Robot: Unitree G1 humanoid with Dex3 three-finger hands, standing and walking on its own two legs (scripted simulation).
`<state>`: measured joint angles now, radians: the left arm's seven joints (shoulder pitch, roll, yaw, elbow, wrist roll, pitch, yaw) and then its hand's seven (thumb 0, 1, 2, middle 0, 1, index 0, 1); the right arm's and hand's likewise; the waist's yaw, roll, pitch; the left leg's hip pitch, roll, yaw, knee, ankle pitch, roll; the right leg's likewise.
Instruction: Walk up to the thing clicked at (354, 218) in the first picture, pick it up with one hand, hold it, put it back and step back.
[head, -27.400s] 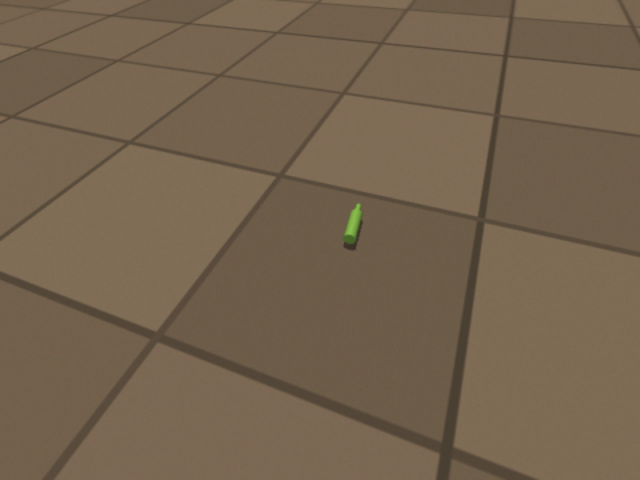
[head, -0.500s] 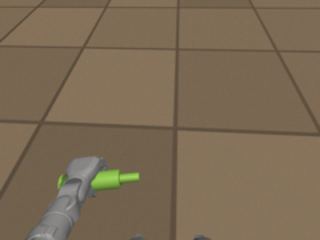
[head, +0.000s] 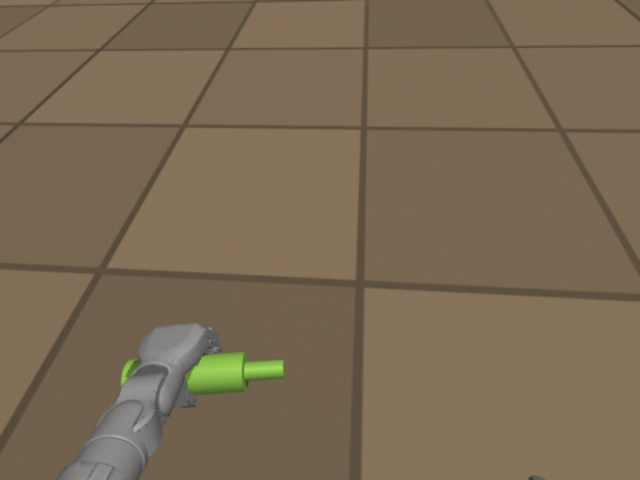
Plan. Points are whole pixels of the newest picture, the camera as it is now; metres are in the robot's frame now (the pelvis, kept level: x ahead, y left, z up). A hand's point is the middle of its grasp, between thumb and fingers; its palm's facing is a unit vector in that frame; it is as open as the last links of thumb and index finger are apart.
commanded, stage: hold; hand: left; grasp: from above
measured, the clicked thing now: (207, 373) +0.31 +0.20 -0.09
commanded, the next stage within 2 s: crouch in 1.58 s
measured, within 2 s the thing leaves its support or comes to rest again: neither
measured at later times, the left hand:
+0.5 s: hand (178, 386) +0.27 +0.22 -0.05, palm faces -0.48 -0.05 -0.88, open 8.7 cm
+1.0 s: hand (176, 391) +0.26 +0.22 -0.03, palm faces -0.46 -0.05 -0.88, open 8.7 cm
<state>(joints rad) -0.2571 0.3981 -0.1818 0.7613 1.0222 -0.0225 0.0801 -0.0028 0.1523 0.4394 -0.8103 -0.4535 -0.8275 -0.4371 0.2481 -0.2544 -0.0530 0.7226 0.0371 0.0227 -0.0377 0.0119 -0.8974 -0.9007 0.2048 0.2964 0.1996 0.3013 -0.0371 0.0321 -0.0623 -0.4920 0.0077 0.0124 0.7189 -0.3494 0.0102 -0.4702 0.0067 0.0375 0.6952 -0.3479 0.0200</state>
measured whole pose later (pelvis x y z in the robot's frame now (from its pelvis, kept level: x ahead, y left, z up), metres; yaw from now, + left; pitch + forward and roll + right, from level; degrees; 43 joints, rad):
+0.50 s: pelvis -0.01 +0.00 +0.01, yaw +0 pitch +3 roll +0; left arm -0.22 0.40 -0.19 0.70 1.02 -0.04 0.01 0.00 0.14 0.47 -0.80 -0.48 -0.81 -0.46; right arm 0.23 -0.26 -0.05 0.69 0.05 0.05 -0.04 0.01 -0.90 -0.90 0.20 0.30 0.20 0.30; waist -0.02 0.04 -0.03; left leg -0.38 0.01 0.02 0.62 -0.29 0.01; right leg -0.37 0.00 0.05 0.61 -0.29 0.02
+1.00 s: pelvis -0.02 -0.01 +0.02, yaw +0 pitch +1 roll +0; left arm -0.21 0.41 -0.20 0.64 1.00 -0.05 -0.02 0.00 0.14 0.47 -0.78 -0.52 -0.80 -0.51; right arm 0.20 -0.26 -0.03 0.69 0.05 0.04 -0.06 0.01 -0.91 -0.91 0.20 0.30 0.20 0.30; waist 0.00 0.05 -0.01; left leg -0.32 0.01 0.02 0.55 -0.25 0.01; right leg -0.31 0.00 0.04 0.55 -0.25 0.01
